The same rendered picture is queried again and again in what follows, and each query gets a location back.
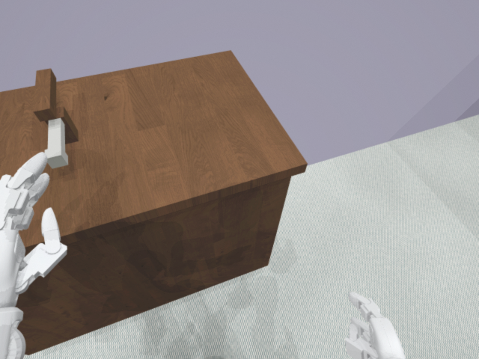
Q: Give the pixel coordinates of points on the left robot hand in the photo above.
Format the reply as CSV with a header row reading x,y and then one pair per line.
x,y
18,195

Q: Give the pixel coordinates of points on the tap lever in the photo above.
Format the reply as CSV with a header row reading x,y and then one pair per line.
x,y
56,156

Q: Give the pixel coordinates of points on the counter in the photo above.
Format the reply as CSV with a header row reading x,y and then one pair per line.
x,y
176,180

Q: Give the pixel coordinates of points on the right robot hand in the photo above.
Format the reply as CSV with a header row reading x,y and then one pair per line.
x,y
380,340

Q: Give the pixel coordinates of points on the left robot forearm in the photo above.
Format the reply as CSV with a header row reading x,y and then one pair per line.
x,y
12,342

